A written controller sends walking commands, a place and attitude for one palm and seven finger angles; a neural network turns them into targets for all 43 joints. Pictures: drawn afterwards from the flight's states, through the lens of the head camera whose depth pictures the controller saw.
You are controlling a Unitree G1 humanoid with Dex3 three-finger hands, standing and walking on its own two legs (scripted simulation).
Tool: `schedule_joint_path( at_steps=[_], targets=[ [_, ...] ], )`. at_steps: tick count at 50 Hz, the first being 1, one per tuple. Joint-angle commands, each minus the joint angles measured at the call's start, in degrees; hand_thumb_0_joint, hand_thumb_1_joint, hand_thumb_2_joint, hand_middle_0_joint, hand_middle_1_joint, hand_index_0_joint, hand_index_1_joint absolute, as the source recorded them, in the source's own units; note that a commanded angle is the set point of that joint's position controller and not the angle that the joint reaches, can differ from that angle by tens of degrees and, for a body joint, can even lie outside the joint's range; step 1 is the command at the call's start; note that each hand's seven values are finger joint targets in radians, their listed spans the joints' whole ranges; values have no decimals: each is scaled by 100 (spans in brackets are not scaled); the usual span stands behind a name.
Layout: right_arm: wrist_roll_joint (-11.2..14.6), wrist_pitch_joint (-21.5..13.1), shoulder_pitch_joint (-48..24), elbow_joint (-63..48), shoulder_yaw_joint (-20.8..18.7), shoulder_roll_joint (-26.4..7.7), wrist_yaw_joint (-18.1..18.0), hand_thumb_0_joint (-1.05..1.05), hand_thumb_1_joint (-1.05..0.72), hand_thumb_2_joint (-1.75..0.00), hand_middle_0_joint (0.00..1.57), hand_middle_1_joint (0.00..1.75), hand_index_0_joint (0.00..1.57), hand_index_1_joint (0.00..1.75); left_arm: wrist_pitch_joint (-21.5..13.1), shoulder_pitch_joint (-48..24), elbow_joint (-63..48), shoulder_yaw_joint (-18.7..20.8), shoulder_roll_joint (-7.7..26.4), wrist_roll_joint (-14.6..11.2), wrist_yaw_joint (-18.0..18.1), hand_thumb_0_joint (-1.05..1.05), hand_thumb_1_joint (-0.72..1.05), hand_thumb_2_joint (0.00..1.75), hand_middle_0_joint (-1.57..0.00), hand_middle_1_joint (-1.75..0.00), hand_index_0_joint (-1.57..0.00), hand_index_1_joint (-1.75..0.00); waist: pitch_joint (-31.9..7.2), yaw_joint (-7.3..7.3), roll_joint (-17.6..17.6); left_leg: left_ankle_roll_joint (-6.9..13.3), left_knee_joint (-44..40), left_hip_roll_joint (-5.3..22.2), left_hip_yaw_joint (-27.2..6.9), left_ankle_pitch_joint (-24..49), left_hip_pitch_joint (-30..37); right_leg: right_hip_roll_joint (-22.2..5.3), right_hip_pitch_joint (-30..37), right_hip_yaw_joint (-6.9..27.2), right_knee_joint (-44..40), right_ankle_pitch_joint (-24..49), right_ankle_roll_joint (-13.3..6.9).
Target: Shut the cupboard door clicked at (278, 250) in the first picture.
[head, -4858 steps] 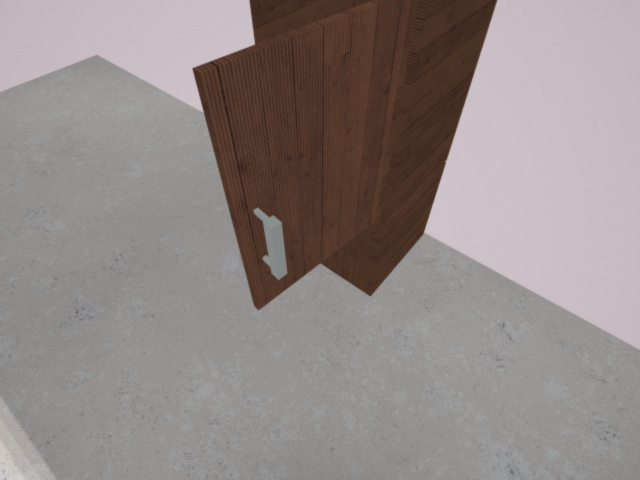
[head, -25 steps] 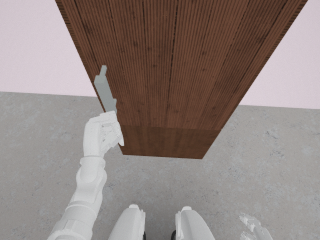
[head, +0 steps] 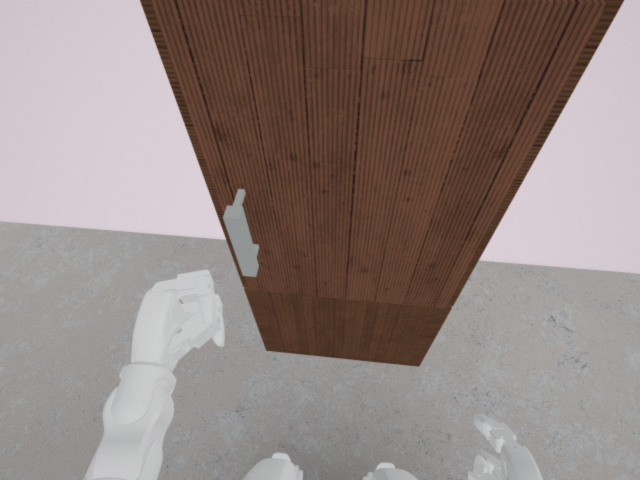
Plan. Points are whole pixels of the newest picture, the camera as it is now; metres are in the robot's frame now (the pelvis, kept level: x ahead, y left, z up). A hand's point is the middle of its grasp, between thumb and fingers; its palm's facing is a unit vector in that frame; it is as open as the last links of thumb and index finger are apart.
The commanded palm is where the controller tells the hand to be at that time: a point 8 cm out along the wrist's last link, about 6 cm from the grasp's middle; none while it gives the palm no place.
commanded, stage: draw the hand back to the body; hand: left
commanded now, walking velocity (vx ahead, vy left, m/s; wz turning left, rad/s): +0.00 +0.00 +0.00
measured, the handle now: (245, 234) +0.48 +0.15 -0.03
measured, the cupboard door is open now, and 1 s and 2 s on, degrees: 0 0 0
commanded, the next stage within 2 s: step back with the hand held close in 1.20 s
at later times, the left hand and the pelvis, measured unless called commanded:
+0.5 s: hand (80, 324) +0.24 +0.23 +0.15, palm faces +0.24 -0.92 -0.31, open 3.8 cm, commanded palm +0.20 +0.28 +0.18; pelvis +0.01 +0.02 +0.06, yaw -1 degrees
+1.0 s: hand out of the picture +0.20 +0.30 +0.23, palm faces +0.49 -0.78 -0.38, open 7.2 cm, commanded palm +0.16 +0.33 +0.25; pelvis +0.02 +0.03 +0.07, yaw +0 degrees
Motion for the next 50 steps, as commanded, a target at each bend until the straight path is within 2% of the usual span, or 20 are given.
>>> schedule_joint_path(
  at_steps=[1,2,6,7,8,9,11,13,17,22,25,27,28,34,37,41,43,44,46,50],
  targets=[
    [43,-419,-388,-969,-277,-657,-142,0,-90,-90,20,30,20,30,-320,-904,-1863,622,873,-184,-67,0,90,90,-130,-150,-130,-150,-1446,-39,-233,121,-999,49,46,1206,937,-218,1592,486,-1298,1583,187],
    [37,-438,-391,-1014,-264,-666,-156,0,-90,-90,20,30,20,30,-337,-750,-2108,816,1106,-174,-4,0,90,90,-127,-147,-127,-147,-1531,54,29,114,-1080,48,43,1330,1063,-188,1726,448,-1264,1700,144],
    [69,-550,-425,-1063,-205,-586,-131,0,-90,-90,20,30,20,30,-285,-183,-2473,908,1117,-172,99,0,90,90,-116,-135,-116,-135,-1230,94,184,92,-1387,77,58,1396,1348,-127,1824,353,-1414,1739,135],
    [117,-357,-435,-1047,-251,-527,-252,0,-90,-90,20,30,20,30,315,180,-2111,768,1679,497,511,0,90,90,-113,-132,-113,-132,-1438,178,-56,110,-1613,106,18,1391,1460,-385,2275,768,-1813,1763,140],
    [125,-292,-559,-1228,-182,-426,-301,0,-90,-90,20,30,20,30,596,151,-2552,489,1219,525,683,0,90,90,-111,-129,-111,-129,-946,49,-31,117,-1759,101,64,1344,1511,-437,2211,778,-2029,1737,206],
    [119,-276,-483,-1221,-203,-470,-329,0,-90,-90,20,30,20,30,764,359,-2643,578,1266,552,795,0,90,90,-108,-126,-108,-126,-770,36,-176,104,-1817,135,44,1344,1579,-432,2168,697,-2106,1723,221],
    [121,-241,-565,-1178,-169,-490,-366,0,-90,-90,20,30,20,30,1005,629,-2715,552,1252,633,941,0,90,90,-102,-120,-102,-120,-369,35,-102,120,-2023,154,75,1298,1808,-396,2172,580,-2328,1566,199],
    [111,-250,-626,-1153,-135,-500,-406,0,-90,-90,20,30,20,30,1181,735,-2893,539,1245,662,1027,0,90,90,-97,-114,-97,-114,-216,12,-273,138,-2214,177,54,1414,2084,-385,2320,514,-2502,1688,209],
    [81,-394,-757,-1067,-101,-557,-453,0,-90,-90,20,30,20,30,1355,622,-3357,697,1450,718,1171,0,90,90,-86,-102,-86,-102,-100,53,-86,139,-2659,221,-42,1486,2706,-305,2520,355,-2773,1550,152],
    [31,-617,-833,-864,-34,-534,-470,0,-90,-90,20,30,20,30,1495,807,-3769,1187,1778,729,1313,0,90,90,-72,-87,-72,-87,-22,167,24,112,-3054,254,-119,1882,3190,-291,2938,270,-3044,1932,128],
    [20,-720,-890,-789,1,-471,-431,0,-90,-90,20,30,20,30,1521,983,-4066,1276,1693,714,1311,0,90,90,-64,-78,-64,-78,105,194,209,49,-3275,280,-163,2111,3418,-293,3134,216,-3151,2059,116],
    [2,-792,-926,-719,-25,-512,-392,0,-90,-90,20,30,20,30,1535,1232,-4140,1542,1863,704,1317,0,90,90,-58,-72,-58,-72,123,257,87,48,-3363,299,-146,2283,3475,-282,3304,221,-3280,2206,124],
    [-1,-801,-920,-698,-4,-477,-368,0,-90,-90,20,30,20,30,1548,1348,-4156,1486,1716,697,1299,0,90,90,-56,-69,-56,-69,249,244,119,16,-3437,312,-166,2385,3496,-286,3352,187,-3277,2227,118],
    [-32,-929,-934,-561,-55,-506,-253,0,-90,-90,20,30,20,30,1515,1520,-4615,1957,1939,697,1285,0,90,90,-39,-51,-39,-51,266,309,352,-85,-3623,373,-179,3011,3770,-288,3599,162,-3438,2522,131],
    [-43,-972,-973,-500,-86,-532,-249,0,-90,-90,20,30,20,30,1497,1671,-4635,2368,2188,665,1301,0,90,90,-31,-42,-31,-42,297,365,87,-74,-3689,378,-149,3024,3753,-268,3719,156,-3539,2611,136],
    [-27,-992,-1031,-462,-104,-494,-256,0,-90,-90,20,30,20,30,1407,1555,-4856,2724,2353,630,1314,0,90,90,-20,-30,-20,-30,317,388,179,-72,-3785,348,-108,2688,3762,-263,3767,172,-3608,2419,134],
    [-27,-978,-1008,-392,-117,-515,-244,0,-90,-90,20,30,20,30,1459,1727,-4447,2407,1957,635,1266,0,90,90,-20,-30,-20,-30,585,323,119,-57,-3818,343,-74,2655,3749,-276,3656,166,-3660,2383,146],
    [-22,-966,-1000,-380,-129,-541,-223,0,-90,-90,20,30,20,30,1480,1694,-4375,2293,1845,644,1250,0,90,90,-20,-30,-20,-30,710,297,217,-67,-3847,353,-85,2542,3721,-282,3583,172,-3687,2271,152],
    [-27,-948,-991,-362,-151,-579,-212,0,-90,-90,20,30,20,30,1493,1643,-4242,2191,1766,656,1247,0,90,90,-20,-30,-20,-30,829,272,51,-49,-3920,360,-139,2262,3691,-273,3513,165,-3733,2047,163],
    [-50,-964,-1039,-392,-190,-599,-240,0,-90,-90,20,30,20,30,1417,1486,-4562,2316,1991,686,1276,0,90,90,-20,-30,-20,-30,379,334,-7,21,-3927,328,-114,2268,3838,-299,3748,198,-3728,2076,170]
  ],
)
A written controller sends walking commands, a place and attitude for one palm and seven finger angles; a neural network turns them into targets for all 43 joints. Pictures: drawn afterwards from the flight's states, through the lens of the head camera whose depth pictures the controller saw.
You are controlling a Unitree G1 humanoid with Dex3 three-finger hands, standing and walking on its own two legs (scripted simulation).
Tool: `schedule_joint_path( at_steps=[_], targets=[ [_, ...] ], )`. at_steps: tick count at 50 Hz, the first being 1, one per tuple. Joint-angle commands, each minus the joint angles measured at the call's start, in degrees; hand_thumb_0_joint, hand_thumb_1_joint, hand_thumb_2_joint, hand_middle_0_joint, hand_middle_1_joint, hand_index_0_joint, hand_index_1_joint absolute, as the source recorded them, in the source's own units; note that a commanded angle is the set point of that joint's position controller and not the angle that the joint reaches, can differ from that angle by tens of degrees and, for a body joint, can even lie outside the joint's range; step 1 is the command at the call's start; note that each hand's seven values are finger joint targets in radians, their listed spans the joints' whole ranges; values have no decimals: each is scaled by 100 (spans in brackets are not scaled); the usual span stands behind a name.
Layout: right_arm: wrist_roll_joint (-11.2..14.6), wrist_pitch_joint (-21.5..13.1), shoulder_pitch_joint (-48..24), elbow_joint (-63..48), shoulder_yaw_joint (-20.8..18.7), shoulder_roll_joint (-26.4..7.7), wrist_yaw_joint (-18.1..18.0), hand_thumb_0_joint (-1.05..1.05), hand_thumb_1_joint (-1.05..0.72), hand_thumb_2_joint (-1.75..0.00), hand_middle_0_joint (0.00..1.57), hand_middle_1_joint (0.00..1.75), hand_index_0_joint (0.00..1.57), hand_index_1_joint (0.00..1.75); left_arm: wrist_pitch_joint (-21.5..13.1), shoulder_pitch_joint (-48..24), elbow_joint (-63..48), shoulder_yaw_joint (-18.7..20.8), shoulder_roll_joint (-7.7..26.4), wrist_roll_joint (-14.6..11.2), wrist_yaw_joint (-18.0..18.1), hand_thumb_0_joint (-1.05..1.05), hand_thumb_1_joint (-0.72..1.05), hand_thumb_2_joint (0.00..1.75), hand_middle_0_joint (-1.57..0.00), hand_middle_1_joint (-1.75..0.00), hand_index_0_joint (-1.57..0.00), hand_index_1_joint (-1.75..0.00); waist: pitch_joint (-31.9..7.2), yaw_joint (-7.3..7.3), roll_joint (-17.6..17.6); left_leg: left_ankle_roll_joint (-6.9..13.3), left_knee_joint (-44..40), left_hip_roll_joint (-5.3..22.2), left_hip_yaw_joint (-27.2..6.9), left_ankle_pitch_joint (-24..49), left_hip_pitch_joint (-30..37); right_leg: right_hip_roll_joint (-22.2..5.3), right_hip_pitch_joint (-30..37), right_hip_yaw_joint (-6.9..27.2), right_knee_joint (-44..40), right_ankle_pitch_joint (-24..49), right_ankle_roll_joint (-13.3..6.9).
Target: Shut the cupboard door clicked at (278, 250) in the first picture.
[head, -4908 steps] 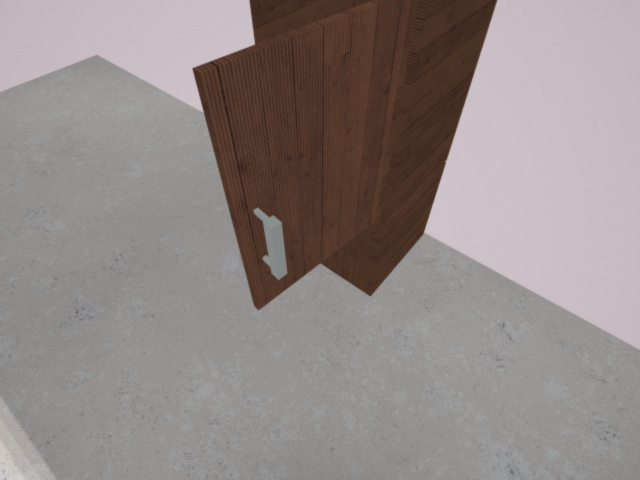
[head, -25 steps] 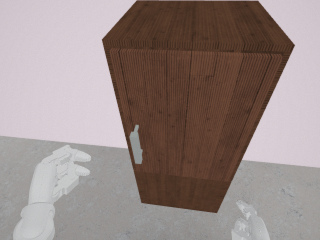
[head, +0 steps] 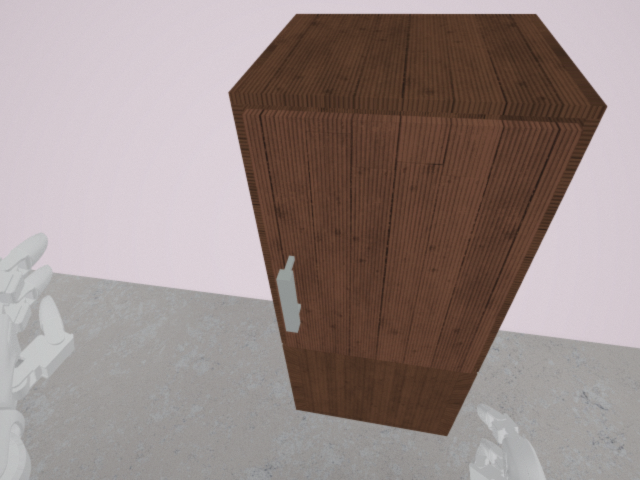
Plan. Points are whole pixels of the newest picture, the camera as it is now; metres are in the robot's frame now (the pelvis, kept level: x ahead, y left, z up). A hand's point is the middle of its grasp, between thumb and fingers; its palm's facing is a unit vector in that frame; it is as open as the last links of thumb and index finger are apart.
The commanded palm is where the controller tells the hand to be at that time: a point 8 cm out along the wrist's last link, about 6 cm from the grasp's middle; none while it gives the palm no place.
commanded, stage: draw the hand back to the body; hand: left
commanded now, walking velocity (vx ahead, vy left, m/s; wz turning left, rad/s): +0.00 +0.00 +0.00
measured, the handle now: (292, 294) +0.47 +0.13 -0.10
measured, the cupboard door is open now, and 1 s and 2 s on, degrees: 0 0 0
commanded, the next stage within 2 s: step back with the hand held close in 0.20 s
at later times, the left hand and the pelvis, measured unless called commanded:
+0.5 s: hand (91, 339) +0.19 +0.26 +0.16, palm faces +0.44 -0.78 -0.44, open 7.5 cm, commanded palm +0.14 +0.29 +0.18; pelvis +0.00 -0.01 +0.00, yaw +0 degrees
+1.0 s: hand (43, 393) +0.14 +0.27 +0.15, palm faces +0.41 -0.79 -0.45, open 7.5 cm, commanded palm +0.09 +0.31 +0.18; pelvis -0.06 +0.01 -0.01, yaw -1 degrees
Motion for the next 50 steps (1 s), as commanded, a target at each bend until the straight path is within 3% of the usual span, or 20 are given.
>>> schedule_joint_path(
  at_steps=[1,2,3,8,11,12,16,17,18,20,23,27,30,33,38,41,42,43,47,50],
  targets=[
    [0,-328,-819,-958,-237,-535,-64,0,-90,-90,20,30,20,30,-397,-633,-1333,504,1186,48,57,0,90,90,-20,-30,-20,-30,-464,-58,-245,-163,-581,444,-194,941,26,-140,10,-41,-378,749,-70],
    [-8,-343,-822,-934,-232,-556,-85,0,-90,-90,20,30,20,30,-403,-615,-1368,673,1386,49,81,0,90,90,-20,-30,-20,-30,-554,-14,-162,-156,-562,433,-176,1025,13,-147,126,-22,-393,834,-82],
    [2,-366,-871,-954,-220,-502,-92,0,-90,-90,20,30,20,30,-431,-712,-1567,596,1318,56,77,0,90,90,-20,-30,-20,-30,-606,-27,64,-162,-563,416,-150,987,31,-169,144,6,-388,812,-85],
    [1,-456,-878,-867,-177,-449,-116,0,-90,-90,20,30,20,30,-456,-589,-1541,668,1334,61,111,0,90,90,-20,-30,-20,-30,-274,-30,304,-189,-566,399,-128,1001,-64,-157,55,18,-468,848,-117],
    [10,-440,-849,-841,-189,-441,-89,0,-90,-90,20,30,20,30,-431,-464,-1227,560,1151,38,75,0,90,90,-20,-30,-20,-30,25,-55,101,-190,-600,414,-114,859,-110,-132,-120,12,-532,674,-96],
    [12,-434,-851,-825,-215,-476,-97,0,-90,-90,20,30,20,30,-405,-311,-1002,595,1132,13,56,0,90,90,-20,-30,-20,-30,85,-42,-132,-164,-591,434,-103,903,-129,-128,-138,25,-582,730,-87],
    [18,-373,-848,-873,-248,-494,-76,0,-90,-90,20,30,20,30,-427,-411,-1025,530,1087,-6,12,0,90,90,-20,-30,-20,-30,-48,-66,-176,-118,-573,418,-52,756,-36,-150,-152,74,-600,558,-50],
    [82,-285,-714,-1054,-234,-626,-53,0,-90,-90,20,30,20,30,-740,-1419,-1209,1394,1997,93,136,0,90,90,-20,-30,-20,-30,408,-281,88,-36,-504,470,-300,167,-492,-451,-442,614,-945,483,-68],
    [20,-253,-740,-917,-319,-596,-73,0,-90,-90,20,30,20,30,-808,-717,-975,929,1399,73,80,0,90,90,-20,-30,-20,-30,-2,-300,-289,3,-183,466,-352,254,-395,-647,-551,781,-1015,403,-134],
    [-17,-124,-723,-900,-362,-635,-34,0,-90,-90,20,30,20,30,-838,-246,-927,636,1152,81,58,0,90,90,-20,-30,-20,-30,-125,-359,-489,-4,28,461,-333,449,-235,-796,-746,894,-1099,397,-201],
    [-37,-40,-693,-901,-421,-653,-45,0,-90,-90,20,30,20,30,-982,35,-1275,741,1279,96,115,0,90,90,-20,-30,-20,-30,-597,-372,-296,-55,35,540,-334,948,-259,-893,-490,781,-714,1149,-263],
    [-31,105,-698,-1012,-474,-717,-123,0,-90,-90,20,30,20,30,-1003,213,-1591,1057,1607,74,195,0,90,90,-20,-30,-20,-30,-1059,-351,-58,-115,-118,721,-440,2294,-331,-661,-35,442,-2,2336,-130],
    [-9,235,-650,-1133,-495,-690,-168,0,-90,-90,20,30,20,30,-959,333,-1659,1095,1605,52,208,0,90,90,-20,-30,-20,-30,-1175,-365,-138,-139,-78,801,-445,2970,-396,-531,86,383,303,2811,-61],
    [4,337,-625,-1172,-526,-678,-186,0,-90,-90,20,30,20,30,-903,520,-1555,1133,1593,40,222,0,90,90,-20,-30,-20,-30,-1206,-369,-291,-163,-65,853,-449,3056,-511,-518,111,375,404,2875,-50],
    [18,412,-646,-1210,-530,-682,-185,0,-90,-90,20,30,20,30,-845,729,-1364,1015,1461,34,236,0,90,90,-20,-30,-20,-30,-972,-392,-375,-67,-245,902,-517,1906,-1037,-515,-4,516,314,2194,-16],
    [14,396,-643,-1226,-515,-727,-182,0,-90,-90,20,30,20,30,-903,591,-1509,976,1480,88,261,0,90,90,-20,-30,-20,-30,-705,-411,-296,28,-426,898,-612,690,-1568,-477,-103,636,174,1311,-10],
    [-7,380,-687,-1217,-522,-752,-202,0,-90,-90,20,30,20,30,-924,538,-1579,1127,1649,98,287,0,90,90,-20,-30,-20,-30,-659,-388,-247,59,-480,888,-638,327,-1722,-468,-94,680,122,1097,-3],
    [-5,365,-659,-1229,-486,-707,-203,0,-90,-90,20,30,20,30,-949,544,-1590,996,1508,115,287,0,90,90,-20,-30,-20,-30,-588,-411,-298,80,-531,890,-685,-30,-1907,-473,-77,678,100,841,-11],
    [-56,236,-634,-1249,-475,-793,-249,0,-90,-90,20,30,20,30,-1121,281,-1929,1196,1713,246,352,0,90,90,-20,-30,-20,-30,-394,-426,140,249,-958,1012,-952,-1445,-2717,-266,214,626,284,217,49],
    [-86,129,-543,-1238,-464,-792,-257,0,-90,-90,20,30,20,30,-1204,76,-1997,1094,1526,331,364,0,90,90,-20,-30,-20,-30,-303,-443,491,372,-1352,1251,-1256,-2192,-3391,-14,629,435,877,233,119]
  ],
)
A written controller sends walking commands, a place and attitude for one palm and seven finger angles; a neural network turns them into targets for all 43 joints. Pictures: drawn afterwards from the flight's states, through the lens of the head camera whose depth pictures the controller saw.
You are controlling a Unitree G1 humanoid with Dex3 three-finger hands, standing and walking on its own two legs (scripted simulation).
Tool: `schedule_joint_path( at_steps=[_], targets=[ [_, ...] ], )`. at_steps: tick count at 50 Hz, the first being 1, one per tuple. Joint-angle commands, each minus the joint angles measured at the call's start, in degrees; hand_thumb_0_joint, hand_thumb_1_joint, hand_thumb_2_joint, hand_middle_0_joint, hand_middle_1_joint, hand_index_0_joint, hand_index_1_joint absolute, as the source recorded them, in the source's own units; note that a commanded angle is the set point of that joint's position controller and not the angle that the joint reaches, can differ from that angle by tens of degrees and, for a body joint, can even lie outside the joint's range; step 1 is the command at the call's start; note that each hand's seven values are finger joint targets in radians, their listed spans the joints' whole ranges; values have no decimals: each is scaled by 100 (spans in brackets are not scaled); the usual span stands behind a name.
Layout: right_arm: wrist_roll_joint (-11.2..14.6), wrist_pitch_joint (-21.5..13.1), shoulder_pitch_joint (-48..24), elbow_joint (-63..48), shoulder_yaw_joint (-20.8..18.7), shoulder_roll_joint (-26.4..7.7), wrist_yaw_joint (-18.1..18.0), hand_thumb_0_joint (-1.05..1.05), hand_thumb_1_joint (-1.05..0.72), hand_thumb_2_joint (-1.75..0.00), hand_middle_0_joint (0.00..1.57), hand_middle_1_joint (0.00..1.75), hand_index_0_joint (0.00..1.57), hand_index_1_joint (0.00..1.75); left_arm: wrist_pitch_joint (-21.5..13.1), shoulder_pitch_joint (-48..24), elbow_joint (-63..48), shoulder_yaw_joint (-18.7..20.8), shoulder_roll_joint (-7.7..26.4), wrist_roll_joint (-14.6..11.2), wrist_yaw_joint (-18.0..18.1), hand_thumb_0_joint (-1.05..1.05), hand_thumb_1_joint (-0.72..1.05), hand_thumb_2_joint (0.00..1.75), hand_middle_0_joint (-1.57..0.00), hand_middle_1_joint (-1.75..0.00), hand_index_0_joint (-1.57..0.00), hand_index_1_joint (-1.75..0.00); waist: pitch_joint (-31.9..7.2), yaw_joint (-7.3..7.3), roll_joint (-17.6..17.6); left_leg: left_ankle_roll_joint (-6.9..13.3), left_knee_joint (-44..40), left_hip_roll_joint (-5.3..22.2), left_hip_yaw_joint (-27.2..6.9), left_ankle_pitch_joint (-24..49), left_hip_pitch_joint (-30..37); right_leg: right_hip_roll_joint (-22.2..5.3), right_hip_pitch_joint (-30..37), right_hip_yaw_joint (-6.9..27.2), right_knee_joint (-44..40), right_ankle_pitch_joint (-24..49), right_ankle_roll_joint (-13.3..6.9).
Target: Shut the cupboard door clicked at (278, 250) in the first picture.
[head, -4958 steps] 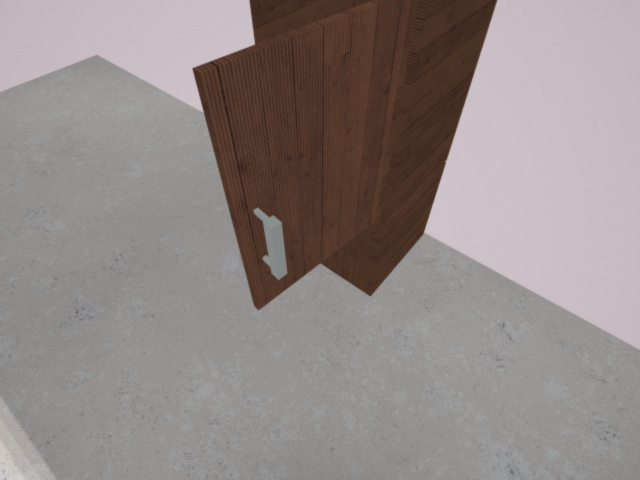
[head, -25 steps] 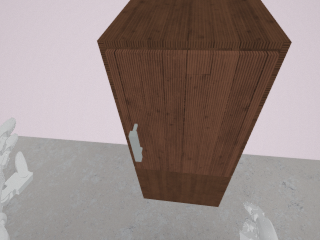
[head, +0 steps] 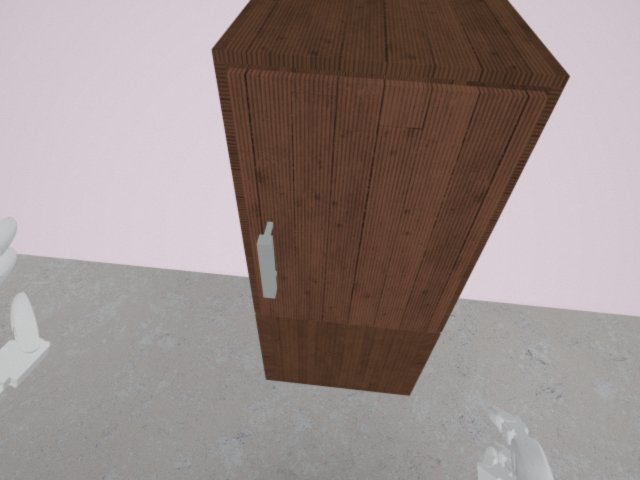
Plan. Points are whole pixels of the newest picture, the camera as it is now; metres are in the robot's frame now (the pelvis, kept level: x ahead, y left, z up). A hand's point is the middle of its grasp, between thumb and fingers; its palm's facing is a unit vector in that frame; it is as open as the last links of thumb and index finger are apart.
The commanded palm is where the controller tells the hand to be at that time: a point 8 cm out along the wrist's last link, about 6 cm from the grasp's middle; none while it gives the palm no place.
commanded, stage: step back with the hand held close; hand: left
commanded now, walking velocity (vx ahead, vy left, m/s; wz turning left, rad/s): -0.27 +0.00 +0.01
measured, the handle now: (269, 260) +0.52 +0.13 -0.10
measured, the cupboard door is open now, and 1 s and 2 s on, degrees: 0 0 0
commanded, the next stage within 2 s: stop stepping back and stand still in 0.70 s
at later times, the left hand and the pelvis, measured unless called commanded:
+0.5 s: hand out of the picture +0.12 +0.29 +0.18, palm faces +0.51 -0.73 -0.46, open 7.5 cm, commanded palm +0.05 +0.31 +0.18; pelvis -0.06 +0.00 -0.01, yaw +5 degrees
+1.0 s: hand out of the picture +0.02 +0.25 +0.20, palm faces +0.46 -0.76 -0.45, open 7.4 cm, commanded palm +0.01 +0.28 +0.18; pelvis -0.15 -0.02 -0.02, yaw -2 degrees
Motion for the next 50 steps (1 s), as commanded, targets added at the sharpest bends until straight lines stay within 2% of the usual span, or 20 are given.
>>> schedule_joint_path(
  at_steps=[1,7,11,13,16,17,20,22,25,28,31,34,37,39,41,42,44,47,48,50],
  targets=[
    [-55,-423,-582,-862,-291,-814,-75,0,-90,-90,20,30,20,30,-529,-736,-1411,845,1095,143,177,0,90,90,-20,-30,-20,-30,-124,-37,1016,340,-1971,1263,-1448,-2700,-2379,-5,1989,344,683,-81,65],
    [-82,-537,-400,-760,-366,-817,-6,0,-90,-90,20,30,20,30,-590,-532,-1220,965,1128,194,150,0,90,90,-20,-30,-20,-30,-340,-40,423,274,-1207,980,-1140,-2514,-2391,-197,1931,833,439,97,-72],
    [-90,-502,-372,-689,-376,-691,131,0,-90,-90,20,30,20,30,-597,-621,-1268,781,1091,125,216,0,90,90,-20,-30,-20,-30,-42,-104,-486,-112,373,463,-637,-1841,-1270,-1180,-52,1986,-1033,-1554,-584],
    [-103,-462,-378,-574,-350,-562,174,0,-90,-90,20,30,20,30,-616,-644,-1346,781,1156,76,290,0,90,90,-20,-30,-20,-30,-244,-131,-810,-276,977,346,-438,-1171,-472,-1618,-633,1969,-1346,-1448,-804],
    [-65,-406,-393,-562,-344,-568,159,0,-90,-90,20,30,20,30,-632,-522,-1477,937,1337,57,357,0,90,90,-20,-30,-20,-30,-443,-172,-612,-193,483,435,-481,-892,-108,-1339,-735,1359,-1048,-1059,-570],
    [-70,-412,-434,-562,-368,-628,120,0,-90,-90,20,30,20,30,-655,-418,-1515,1091,1449,49,377,0,90,90,-20,-30,-20,-30,-470,-165,-185,-128,-43,581,-674,-826,-122,-1026,-679,1065,-754,-958,-426],
    [-83,-555,-608,-669,-377,-729,27,0,-90,-90,20,30,20,30,-772,-311,-1811,1216,1340,91,321,0,90,90,-20,-30,-20,-30,-541,-47,1531,415,-2157,1917,-2093,-2622,-2031,294,1067,154,1734,-677,55],
    [-146,-675,-609,-582,-427,-712,6,0,-90,-90,20,30,20,30,-806,-524,-1767,1401,1514,139,265,0,90,90,-20,-30,-20,-30,-582,-76,1494,569,-2721,2361,-2342,-3278,-2660,497,1520,237,3201,-973,120],
    [-191,-824,-583,-413,-473,-650,90,0,-90,-90,20,30,20,30,-747,-688,-1613,1093,1138,92,221,0,90,90,-20,-30,-20,-30,-376,-55,901,493,-2164,2135,-1768,-2386,-1782,385,713,232,3138,-1352,101],
    [-170,-983,-525,-216,-415,-538,134,0,-90,-90,20,30,20,30,-730,-566,-1500,734,910,-33,194,0,90,90,-20,-30,-20,-30,-514,-41,825,191,-2116,1798,-1366,-1685,-281,350,43,-46,1929,-1813,67],
    [-202,-1094,-431,-61,-329,-534,178,0,-90,-90,20,30,20,30,-771,-760,-1685,599,919,-131,108,0,90,90,-20,-30,-20,-30,-919,-77,1212,-39,-2174,1749,-1202,-939,909,364,-64,-114,463,-2013,12],
    [-259,-1126,-423,66,-334,-533,216,0,-90,-90,20,30,20,30,-921,-1048,-2037,714,1155,-139,34,0,90,90,-20,-30,-20,-30,-1553,-1,1466,-263,-1658,1719,-901,1093,1796,334,223,-95,-879,-1319,-69],
    [-272,-1015,-486,40,-354,-414,285,0,-90,-90,20,30,20,30,-1049,-746,-2288,1316,1776,-107,-32,0,90,90,-20,-30,-20,-30,-2072,47,897,-460,-504,1224,-58,2248,2257,-201,194,202,-1348,81,-248],
    [-164,-946,-784,-219,-275,-295,199,0,-90,-90,20,30,20,30,-1095,-743,-2364,1500,1893,-188,-40,0,90,90,-20,-30,-20,-30,-1827,18,361,-510,-80,883,370,1476,2001,-689,-140,333,-1162,1049,-178],
    [24,-928,-773,-424,-298,-329,136,0,-90,-90,20,30,20,30,-1068,-292,-2222,1533,1827,-264,-47,0,90,90,-20,-30,-20,-30,-1441,-102,-237,-436,348,651,325,1246,2064,-804,-430,241,-810,1909,152],
    [-18,-879,-776,-489,-276,-395,93,0,-90,-90,20,30,20,30,-961,207,-1960,1938,2129,-312,-12,0,90,90,-20,-30,-20,-30,-1344,-59,-121,-401,389,624,200,862,1954,-817,-564,212,-756,1270,63],
    [-56,-686,-726,-536,-162,-351,44,0,-90,-90,20,30,20,30,-703,491,-1466,1666,1748,-335,-22,0,90,90,-20,-30,-20,-30,-570,-154,355,-440,349,559,63,173,1391,-805,-868,386,-1099,-752,-287],
    [-93,-614,-603,-304,-257,-570,-36,0,-90,-90,20,30,20,30,-520,-529,-657,1398,1671,-216,111,0,90,90,-20,-30,-20,-30,1060,-231,-434,-598,2041,498,-254,-406,489,-1610,-2209,1491,-2260,-3196,-861],
    [-55,-639,-523,-251,-229,-561,-52,0,-90,-90,20,30,20,30,-510,-884,-301,1040,1412,-157,126,0,90,90,-20,-30,-20,-30,1520,-262,-930,-554,2458,612,-446,-471,33,-1767,-2179,1469,-2308,-3063,-925],
    [9,-769,-487,-260,-188,-646,-65,0,-90,-90,20,30,20,30,-515,-1665,311,607,1192,-49,98,0,90,90,-20,-30,-20,-30,2077,-303,-1289,-418,2024,827,-383,-476,-467,-1525,-1677,937,-2005,-2027,-733]
  ],
)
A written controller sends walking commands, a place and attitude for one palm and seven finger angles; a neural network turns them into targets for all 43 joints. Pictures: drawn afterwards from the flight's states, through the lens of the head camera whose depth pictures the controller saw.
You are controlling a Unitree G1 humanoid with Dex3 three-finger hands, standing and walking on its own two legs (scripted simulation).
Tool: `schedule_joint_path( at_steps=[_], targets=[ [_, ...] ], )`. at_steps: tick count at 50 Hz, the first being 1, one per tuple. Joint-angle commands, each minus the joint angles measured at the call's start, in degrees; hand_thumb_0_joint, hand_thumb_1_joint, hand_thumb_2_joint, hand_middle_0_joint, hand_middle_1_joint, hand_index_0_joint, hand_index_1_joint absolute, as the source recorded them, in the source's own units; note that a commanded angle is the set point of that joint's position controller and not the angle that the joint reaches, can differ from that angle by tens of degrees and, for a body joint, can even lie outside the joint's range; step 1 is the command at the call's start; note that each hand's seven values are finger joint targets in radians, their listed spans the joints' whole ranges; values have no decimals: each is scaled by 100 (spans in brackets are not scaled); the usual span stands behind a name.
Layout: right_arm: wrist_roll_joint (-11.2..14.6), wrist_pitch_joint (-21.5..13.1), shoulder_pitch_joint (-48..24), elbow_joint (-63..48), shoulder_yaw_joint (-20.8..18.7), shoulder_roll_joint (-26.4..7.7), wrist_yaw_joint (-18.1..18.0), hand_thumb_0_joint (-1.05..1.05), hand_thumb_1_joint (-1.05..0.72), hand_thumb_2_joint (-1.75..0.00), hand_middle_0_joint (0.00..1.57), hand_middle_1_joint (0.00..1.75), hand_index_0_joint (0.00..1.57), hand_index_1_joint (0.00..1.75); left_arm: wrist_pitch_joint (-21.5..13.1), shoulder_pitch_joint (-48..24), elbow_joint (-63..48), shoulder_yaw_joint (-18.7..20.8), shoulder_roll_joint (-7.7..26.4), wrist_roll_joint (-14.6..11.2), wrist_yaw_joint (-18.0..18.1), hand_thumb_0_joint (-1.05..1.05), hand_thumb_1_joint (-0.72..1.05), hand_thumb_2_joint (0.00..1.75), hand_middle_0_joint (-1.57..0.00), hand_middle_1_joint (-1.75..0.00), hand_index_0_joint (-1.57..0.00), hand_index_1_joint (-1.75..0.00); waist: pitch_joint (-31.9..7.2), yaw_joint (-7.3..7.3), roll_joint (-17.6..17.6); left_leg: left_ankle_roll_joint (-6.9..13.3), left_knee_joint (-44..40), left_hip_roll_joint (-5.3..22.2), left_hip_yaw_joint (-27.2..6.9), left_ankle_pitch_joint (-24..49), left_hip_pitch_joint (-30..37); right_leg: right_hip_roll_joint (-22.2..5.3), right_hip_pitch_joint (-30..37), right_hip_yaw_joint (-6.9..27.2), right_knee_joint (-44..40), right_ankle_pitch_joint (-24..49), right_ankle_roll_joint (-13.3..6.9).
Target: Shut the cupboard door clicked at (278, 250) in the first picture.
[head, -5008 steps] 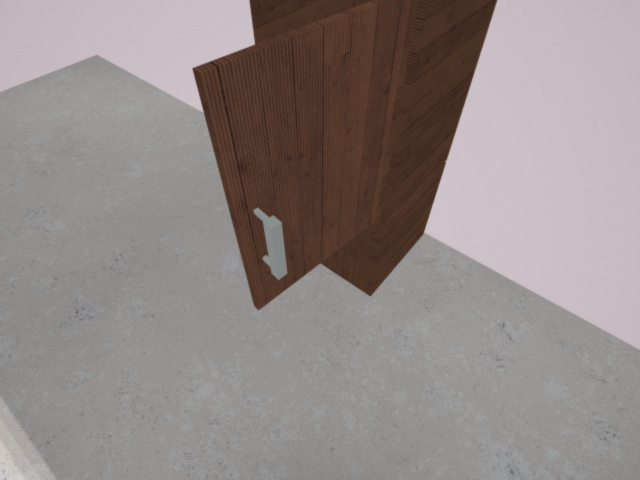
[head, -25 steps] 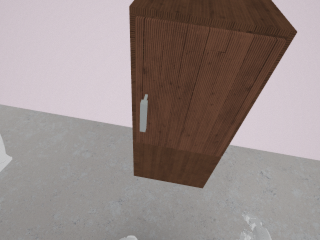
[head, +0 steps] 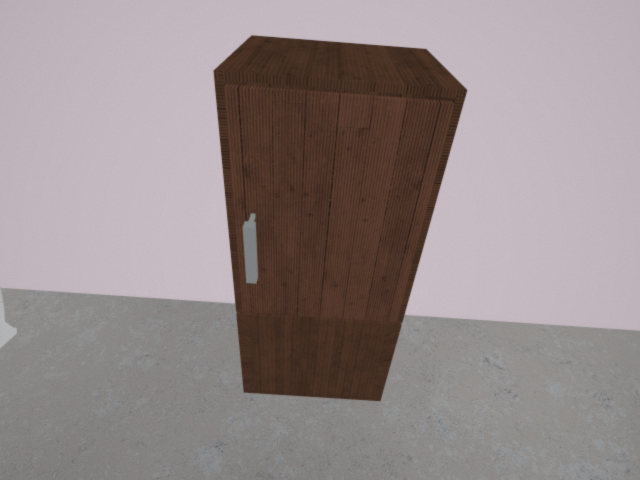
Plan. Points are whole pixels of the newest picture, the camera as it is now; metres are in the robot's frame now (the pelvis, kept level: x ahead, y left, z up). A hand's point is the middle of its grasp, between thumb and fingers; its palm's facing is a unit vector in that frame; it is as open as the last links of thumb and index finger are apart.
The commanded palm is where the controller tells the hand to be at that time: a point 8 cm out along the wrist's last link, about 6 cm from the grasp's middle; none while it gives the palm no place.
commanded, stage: stop stepping back and stand still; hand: left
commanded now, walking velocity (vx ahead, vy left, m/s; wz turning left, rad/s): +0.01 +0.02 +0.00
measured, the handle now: (252, 248) +0.66 +0.18 -0.08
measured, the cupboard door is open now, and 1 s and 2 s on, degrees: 0 0 0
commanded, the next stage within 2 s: let the arm hang, fingers relaxed in 0.52 s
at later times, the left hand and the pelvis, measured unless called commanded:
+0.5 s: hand out of the picture +0.15 +0.31 +0.22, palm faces +0.46 -0.71 -0.53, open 7.4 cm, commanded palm +0.12 +0.32 +0.21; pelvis -0.03 +0.03 +0.02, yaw -3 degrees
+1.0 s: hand out of the picture +0.00 +0.24 -0.15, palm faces +0.09 -0.98 -0.19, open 6.9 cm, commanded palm none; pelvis -0.05 +0.05 +0.02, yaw +2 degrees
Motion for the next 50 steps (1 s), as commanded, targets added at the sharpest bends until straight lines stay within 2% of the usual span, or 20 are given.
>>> schedule_joint_path(
  at_steps=[1,3,5,7,8,10,12,16,19,22,24,30,31,33,35,38,41,43,46,50],
  targets=[
    [113,-450,-1305,-936,-60,-557,-75,0,-90,-90,20,30,20,30,39,-2239,953,-185,443,128,175,0,90,90,-20,-30,-20,-30,2946,-192,-1238,160,63,348,-173,-320,759,-1492,-3526,568,-1908,503,-538],
    [109,-544,-1229,-776,-141,-676,-120,0,-90,-90,20,30,20,30,69,-2837,1004,-495,360,224,168,0,90,90,-20,-30,-20,-30,2826,-213,-373,212,-937,118,-60,320,1409,-1070,-3211,20,-843,1793,-287],
    [106,-666,-1203,-898,-197,-810,-107,0,-90,-90,20,30,20,30,32,-2789,216,-529,313,229,155,0,90,90,-20,-30,-20,-30,1896,-48,745,529,-1816,388,-803,1679,1837,-380,-2459,-240,367,2688,49],
    [1,-895,-1170,-974,-169,-575,43,0,-90,-90,20,30,20,30,-254,-2547,-1409,-115,698,123,140,0,90,90,-20,-30,-20,-30,628,14,1752,552,-2815,1059,-2209,1543,2290,2,-2050,-63,1465,386,4],
    [-21,-992,-1151,-999,-218,-525,120,0,-90,-90,20,30,20,30,-352,-2200,-1945,-12,662,75,143,0,90,90,-20,-30,-20,-30,75,11,1253,562,-3130,1253,-2459,284,2355,34,-1822,73,1769,-12,21],
    [-59,-1064,-1134,-1125,-280,-484,258,0,-90,-90,20,30,20,30,-405,-1136,-2859,521,893,11,187,0,90,90,-20,-30,-20,-30,-742,159,979,523,-3470,1236,-2011,-1489,2392,-17,-1516,-35,1599,17,-16],
    [-99,-1024,-1070,-1201,-272,-440,351,0,-90,-90,20,30,20,30,-329,133,-2951,1041,1161,-61,216,0,90,90,-20,-30,-20,-30,-1029,229,1477,290,-3564,1021,-1306,-1532,2265,114,-1241,-381,1259,133,-26],
    [-167,-649,-1096,-1172,-145,-285,308,0,-90,-90,20,30,20,30,-52,859,-1901,965,741,-156,218,0,90,90,-20,-30,-20,-30,-395,44,2276,-60,-3519,671,-274,-1967,1167,287,-505,-953,-202,224,-128],
    [-110,-298,-992,-1093,-116,-255,147,0,-90,-90,20,30,20,30,277,535,-751,765,586,-152,174,0,90,90,-20,-30,-20,-30,114,-74,837,-83,-2451,369,133,-1455,1011,-232,-612,-480,-1388,571,-298],
    [-7,-116,-1082,-982,-85,-338,124,0,-90,-90,20,30,20,30,469,-489,-120,518,541,-140,240,0,90,90,-20,-30,-20,-30,738,-21,-1073,38,166,94,6,-579,753,-2022,-2077,1719,-2376,199,-1022],
    [92,-153,-1051,-952,-53,-389,145,0,-90,-90,20,30,20,30,604,-576,590,-49,77,-67,219,0,90,90,-20,-30,-20,-30,1028,-64,-1540,102,430,120,-111,-475,57,-1778,-1570,1161,-1867,1249,-921],
    [48,-513,-1458,-810,-34,-408,-10,0,-90,-90,20,30,20,30,394,-2911,-116,-964,-16,251,269,0,90,90,-20,-30,-20,-30,1388,64,-566,324,-966,-27,449,-53,1134,-1402,-1541,336,-1039,3848,-307],
    [-236,-515,-1182,65,-309,-1240,556,0,-90,-90,20,30,20,30,1205,-1494,4015,-2155,-579,745,-529,0,90,90,-20,-30,-20,-30,1501,-181,-183,392,-463,244,220,2308,1513,-1563,-2384,-569,499,5608,-244],
    [-128,-61,-600,-186,-231,-1040,498,0,-90,-90,20,30,20,30,1656,-1009,4020,-2356,-1184,548,-722,0,90,90,-20,-30,-20,-30,534,-12,289,851,-937,759,-562,4239,2178,-741,-2146,-600,1269,3331,133],
    [-214,71,-922,-55,-165,-1056,481,0,-90,-90,20,30,20,30,1681,-1273,4506,-2476,-1432,576,-690,0,90,90,-20,-30,-20,-30,546,187,746,1101,-1590,1217,-1215,3550,1453,-500,-1957,-474,1234,406,107],
    [-226,150,-1253,18,-69,-903,463,0,-90,-90,20,30,20,30,1604,-1476,5553,-2516,-986,554,-737,0,90,90,-20,-30,-20,-30,703,348,-160,676,-1758,666,-847,1451,693,-644,-922,-122,-157,1397,5],
    [-212,314,-1203,312,-19,-470,451,0,-90,-90,20,30,20,30,1492,-1677,6537,-2558,-718,564,-662,0,90,90,-20,-30,-20,-30,401,150,-1168,130,-865,-73,50,270,1163,-1602,-1084,705,-913,3380,-495],
    [-214,363,-983,642,-10,-398,428,0,-90,-90,20,30,20,30,1504,-1940,6980,-2633,-855,531,-634,0,90,90,-20,-30,-20,-30,496,11,-352,128,-1048,17,74,485,1557,-1517,-1270,435,-833,3211,-625],
    [-213,318,-789,1005,-41,-282,392,0,-90,-90,20,30,20,30,1518,-1639,7398,-2546,-1279,534,-593,0,90,90,-20,-30,-20,-30,397,64,815,256,-1396,244,-154,1849,1995,-1026,-1139,-8,-708,2876,-278],
    [-152,397,-670,1405,-48,-298,351,0,-90,-90,20,30,20,30,1589,-1614,8022,-2643,-1309,499,-607,0,90,90,-20,-30,-20,-30,905,77,644,317,-1783,371,-349,1183,1871,-874,-1202,-114,-1142,1898,-241]
  ],
)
